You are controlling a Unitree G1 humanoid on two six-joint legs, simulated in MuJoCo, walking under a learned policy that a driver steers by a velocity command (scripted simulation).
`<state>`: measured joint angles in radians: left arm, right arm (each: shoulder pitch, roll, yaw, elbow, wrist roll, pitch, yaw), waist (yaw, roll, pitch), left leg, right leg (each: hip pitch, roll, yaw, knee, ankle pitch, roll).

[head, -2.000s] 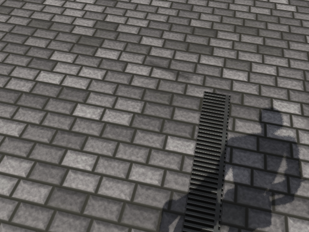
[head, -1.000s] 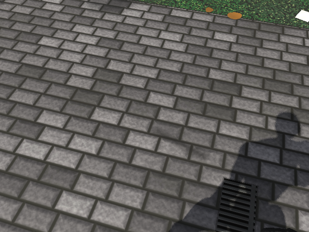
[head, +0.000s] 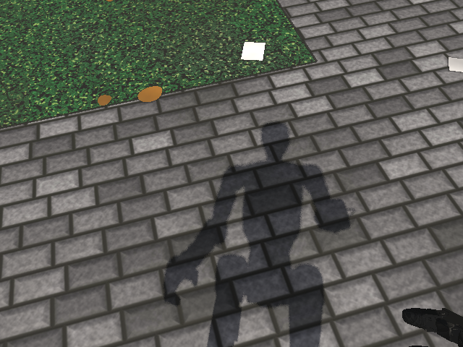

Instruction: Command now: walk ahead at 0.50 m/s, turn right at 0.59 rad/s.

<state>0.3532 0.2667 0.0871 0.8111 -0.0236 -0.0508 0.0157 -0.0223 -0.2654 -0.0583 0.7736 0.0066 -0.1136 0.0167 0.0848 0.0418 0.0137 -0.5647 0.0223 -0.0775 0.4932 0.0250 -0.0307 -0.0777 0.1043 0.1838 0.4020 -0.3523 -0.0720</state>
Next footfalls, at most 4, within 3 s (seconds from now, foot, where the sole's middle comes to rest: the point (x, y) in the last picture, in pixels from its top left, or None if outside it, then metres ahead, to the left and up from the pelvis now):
0.06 left None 0.21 0.14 -0.77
0.58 right None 0.42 -0.19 -0.77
1.12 left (314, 243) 0.81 -0.13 -0.77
1.60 right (388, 193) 1.02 -0.39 -0.77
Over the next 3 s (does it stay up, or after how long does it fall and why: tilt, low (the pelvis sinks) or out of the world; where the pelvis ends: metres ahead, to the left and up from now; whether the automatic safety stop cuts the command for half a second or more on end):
stays up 1.28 -0.24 0.00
